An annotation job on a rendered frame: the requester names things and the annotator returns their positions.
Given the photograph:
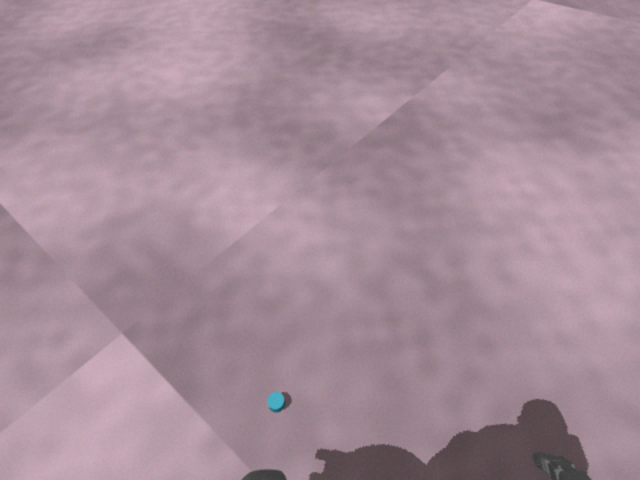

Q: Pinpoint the right robot hand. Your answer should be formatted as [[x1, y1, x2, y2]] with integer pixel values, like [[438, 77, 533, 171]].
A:
[[532, 452, 591, 480]]

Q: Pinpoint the tin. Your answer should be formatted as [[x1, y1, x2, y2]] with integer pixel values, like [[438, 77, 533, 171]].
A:
[[267, 392, 285, 413]]

